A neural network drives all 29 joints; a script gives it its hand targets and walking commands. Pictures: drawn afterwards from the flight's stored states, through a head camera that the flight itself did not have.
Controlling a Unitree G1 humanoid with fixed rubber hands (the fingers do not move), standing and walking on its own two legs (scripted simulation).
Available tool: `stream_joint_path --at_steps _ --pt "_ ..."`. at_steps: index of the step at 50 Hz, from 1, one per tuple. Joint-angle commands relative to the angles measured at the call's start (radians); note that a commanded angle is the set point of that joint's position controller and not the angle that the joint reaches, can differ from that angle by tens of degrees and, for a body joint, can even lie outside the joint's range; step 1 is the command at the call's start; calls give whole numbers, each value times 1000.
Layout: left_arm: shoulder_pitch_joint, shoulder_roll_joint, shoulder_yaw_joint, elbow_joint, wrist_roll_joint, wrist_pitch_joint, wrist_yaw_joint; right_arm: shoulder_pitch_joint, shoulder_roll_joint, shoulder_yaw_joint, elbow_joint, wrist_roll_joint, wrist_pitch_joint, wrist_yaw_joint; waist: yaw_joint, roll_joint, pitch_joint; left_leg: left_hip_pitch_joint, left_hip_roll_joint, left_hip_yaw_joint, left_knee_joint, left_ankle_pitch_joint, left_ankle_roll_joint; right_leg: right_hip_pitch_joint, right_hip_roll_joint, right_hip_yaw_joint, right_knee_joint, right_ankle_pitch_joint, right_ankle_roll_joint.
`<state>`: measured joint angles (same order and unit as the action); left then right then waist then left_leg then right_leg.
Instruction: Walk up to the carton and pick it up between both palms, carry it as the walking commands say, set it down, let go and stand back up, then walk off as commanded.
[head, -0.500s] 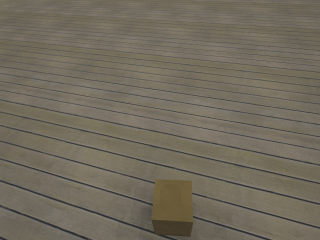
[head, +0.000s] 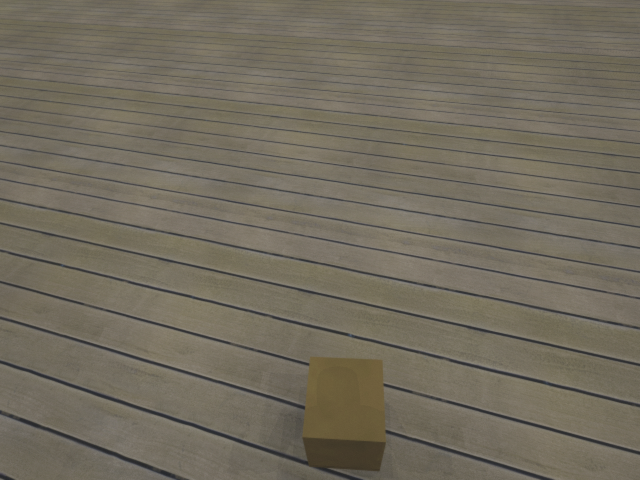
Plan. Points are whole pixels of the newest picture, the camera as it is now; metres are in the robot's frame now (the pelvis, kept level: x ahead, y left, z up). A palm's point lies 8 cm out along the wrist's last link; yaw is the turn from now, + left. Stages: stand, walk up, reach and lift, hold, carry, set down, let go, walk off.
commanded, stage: walk off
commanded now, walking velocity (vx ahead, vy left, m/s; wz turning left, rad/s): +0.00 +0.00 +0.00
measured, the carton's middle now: (345, 414) +0.46 -0.01 -0.66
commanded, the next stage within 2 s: none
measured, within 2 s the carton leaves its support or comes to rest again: neither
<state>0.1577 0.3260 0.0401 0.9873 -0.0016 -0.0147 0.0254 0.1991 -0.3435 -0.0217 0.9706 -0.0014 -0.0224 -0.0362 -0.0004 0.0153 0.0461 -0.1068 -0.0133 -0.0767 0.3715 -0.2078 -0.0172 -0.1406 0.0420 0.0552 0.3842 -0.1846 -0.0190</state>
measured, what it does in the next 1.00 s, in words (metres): steps to the left, turning left: left foot, then right foot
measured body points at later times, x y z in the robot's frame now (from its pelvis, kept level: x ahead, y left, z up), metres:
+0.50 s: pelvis -0.01 +0.06 -0.01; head +0.01 +0.07 +0.44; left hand +0.04 +0.38 -0.13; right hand +0.07 -0.23 -0.14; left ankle -0.04 +0.20 -0.72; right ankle +0.02 -0.10 -0.75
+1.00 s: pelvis -0.03 +0.15 -0.01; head +0.01 +0.13 +0.44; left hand -0.06 +0.45 -0.12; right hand +0.11 -0.08 -0.17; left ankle -0.05 +0.22 -0.71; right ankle +0.00 +0.06 -0.75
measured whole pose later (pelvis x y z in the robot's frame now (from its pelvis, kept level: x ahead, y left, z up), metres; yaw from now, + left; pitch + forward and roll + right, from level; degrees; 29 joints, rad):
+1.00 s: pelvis -0.03 +0.15 -0.01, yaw +20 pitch +0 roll +2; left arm 0.19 0.26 0.03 0.95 0.01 0.03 0.09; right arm 0.24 -0.30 -0.05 0.90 -0.04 0.08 0.02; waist -0.01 0.05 0.06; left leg -0.38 -0.17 -0.04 0.79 -0.41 0.02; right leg -0.24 -0.05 -0.08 0.54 -0.29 -0.02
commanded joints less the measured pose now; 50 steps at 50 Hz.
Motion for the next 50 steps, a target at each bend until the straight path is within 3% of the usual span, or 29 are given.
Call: stream_joint_path --at_steps 1,8,9,11,13,15,16,17,18,20,22,25,26,27,28,29,30,31,32,34,35,39,41,44,46,47,48,49,50 --pt "-22 157 28 -43 -1 -11 4 -8 -147 -28 -39 1 -10 -3 0 -15 -13 -36 108 -75 -65 63 19 -1 -133 110 -76 52 4" --pt "-25 163 25 -39 -2 -12 4 -15 -152 -28 -32 2 -10 -2 0 -15 -16 -31 111 -74 -69 69 20 1 -135 110 -78 63 5" --pt "-17 102 6 -13 0 -5 -1 10 -84 -7 6 5 3 5 4 -12 -28 -47 95 -70 -71 44 16 4 -139 110 -90 30 11" --pt "-25 140 8 -34 19 11 -6 16 -105 -13 12 2 42 14 15 -29 -2 -91 71 -53 3 88 -1 -23 -188 138 -78 46 14" --pt "6 216 27 -39 24 19 2 24 -123 -25 4 5 61 18 29 -99 -33 -164 35 -32 127 45 -10 4 -283 228 -91 64 -42" --pt "22 244 41 -50 31 29 18 30 -134 -42 -8 -4 75 22 52 -200 -50 -272 -5 21 455 -268 -16 -6 -437 344 -111 148 -171" --pt "44 233 41 -52 36 29 24 24 -136 -52 -13 -12 83 22 58 -156 -43 -318 11 8 634 -343 -17 -30 -491 358 -113 233 -223" --pt "34 221 40 -54 34 30 29 34 -121 -55 -11 -15 90 26 41 -96 -45 -321 28 -22 689 -327 -21 -48 -474 300 -98 242 -217" --pt "-4 214 39 -62 34 31 33 38 -105 -55 -18 -15 94 31 22 -98 -38 -315 46 -22 667 -301 -27 -65 -437 235 -89 212 -180" --pt "-25 214 41 -63 41 35 39 24 -71 -47 -39 -16 99 46 23 -166 -27 -312 50 25 550 -279 -45 -47 -380 144 -70 220 -130" --pt "-3 228 52 -57 46 41 36 12 -53 -41 -63 -12 105 66 35 -232 -36 -267 48 63 413 -279 -50 -35 -373 97 -50 267 -119" --pt "-4 253 67 -52 43 49 32 60 -49 -44 -72 -7 106 83 16 -249 -57 -135 19 144 182 -160 -36 -72 -365 37 20 301 -80" --pt "-9 241 64 -53 38 48 32 103 -54 -52 -59 -15 103 83 -9 -215 -65 -52 -2 167 78 -74 -28 -119 -342 -3 93 248 -45" --pt "27 196 53 -47 40 47 30 147 -89 -64 -44 -27 96 84 -29 -78 -87 54 10 102 -5 -7 -20 -210 -289 -68 250 79 6" --pt "81 110 31 -59 54 52 24 156 -189 -80 -63 -32 87 84 -29 257 -91 121 243 -199 -125 104 47 -414 -156 -187 531 -397 78" --pt "-21 64 14 -108 35 73 51 157 -286 -96 -86 -18 89 82 -84 419 -94 -60 363 -337 -129 239 195 -442 -108 -119 728 -532 83" --pt "-87 107 17 -127 22 83 55 147 -211 -81 -84 -24 89 77 -77 259 -50 -119 320 -292 -128 218 230 -433 -128 -67 829 -477 66" --pt "-85 126 25 -121 15 84 50 99 -175 -69 -92 -23 93 67 -43 151 -8 -139 271 -217 -108 188 213 -444 -148 -58 843 -390 56" --pt "-38 134 29 -92 16 78 42 49 -151 -66 -107 -28 96 58 -11 95 -9 -122 212 -167 -79 216 188 -427 -157 -60 838 -317 58" --pt "31 123 27 -57 28 71 32 32 -130 -63 -126 -27 89 50 -3 100 -48 -78 168 -127 -40 354 186 -396 -150 -82 812 -262 60" --pt "33 111 26 -55 25 69 32 45 -115 -58 -125 -28 85 51 -7 99 -59 -59 161 -132 -30 363 192 -388 -141 -90 774 -259 61" --pt "-10 76 15 -74 6 70 51 106 -104 -55 -105 -32 88 50 -34 123 -41 -7 182 -227 -33 298 242 -370 -109 -95 555 -306 49" --pt "-1 71 13 -72 -2 66 58 105 -104 -55 -104 -31 91 50 -30 119 -40 -16 189 -267 -38 325 248 -313 -94 -89 459 -296 38" --pt "61 66 13 -53 -13 55 65 64 -101 -54 -113 -29 92 55 6 90 -50 -68 168 -310 -44 326 222 -175 -75 -79 302 -249 36" --pt "155 75 20 -34 -10 42 71 19 -100 -53 -127 -17 94 55 65 56 -56 -160 117 -308 -11 210 159 -10 -96 -57 81 -126 25" --pt "252 137 37 -23 6 31 76 7 -76 -46 -149 -4 91 54 108 -72 -94 -308 54 -256 129 20 86 166 -266 96 -109 -146 -14" --pt "191 264 67 -41 18 35 79 13 -2 -39 -181 -7 83 55 75 -392 -69 -562 -123 -10 445 -360 12 239 -617 428 -184 9 -136" --pt "188 208 56 -39 26 42 78 -52 -118 -66 -177 -56 89 53 88 -220 -22 -550 -33 -40 664 -341 -7 71 -635 381 -177 181 -210" --pt "146 138 43 -42 28 38 76 -35 -111 -74 -168 -58 90 62 38 -134 -15 -498 -15 -64 769 -275 -17 12 -565 274 -138 235 -197"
